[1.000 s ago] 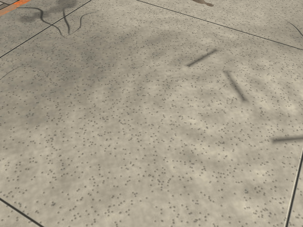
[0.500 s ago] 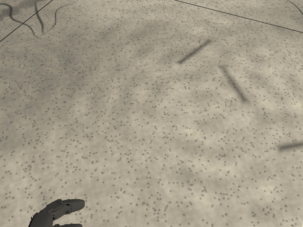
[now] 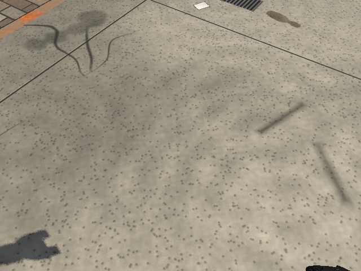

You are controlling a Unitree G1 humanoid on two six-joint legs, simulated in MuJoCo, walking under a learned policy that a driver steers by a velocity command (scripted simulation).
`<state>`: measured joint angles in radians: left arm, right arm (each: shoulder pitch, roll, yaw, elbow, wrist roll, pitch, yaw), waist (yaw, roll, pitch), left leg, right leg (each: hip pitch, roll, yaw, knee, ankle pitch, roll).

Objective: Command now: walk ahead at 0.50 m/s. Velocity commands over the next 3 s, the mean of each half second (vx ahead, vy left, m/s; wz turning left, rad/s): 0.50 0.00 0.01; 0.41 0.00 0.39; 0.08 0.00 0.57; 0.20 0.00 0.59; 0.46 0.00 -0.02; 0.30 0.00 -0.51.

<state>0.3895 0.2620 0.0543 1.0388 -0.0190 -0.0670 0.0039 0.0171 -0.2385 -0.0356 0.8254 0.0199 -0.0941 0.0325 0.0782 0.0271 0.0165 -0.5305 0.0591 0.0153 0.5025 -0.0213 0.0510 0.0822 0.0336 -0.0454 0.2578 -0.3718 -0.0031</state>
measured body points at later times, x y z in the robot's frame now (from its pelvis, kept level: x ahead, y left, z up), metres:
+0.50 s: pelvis +0.28 +0.01 +0.01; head +0.30 +0.01 +0.46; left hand +0.48 +0.24 -0.10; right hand +0.24 -0.26 -0.13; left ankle +0.15 +0.12 -0.73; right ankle +0.46 -0.13 -0.70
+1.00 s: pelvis +0.53 -0.01 +0.01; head +0.56 +0.01 +0.46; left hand +0.51 +0.27 -0.13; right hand +0.75 -0.22 -0.10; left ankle +0.66 +0.14 -0.70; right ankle +0.46 -0.12 -0.73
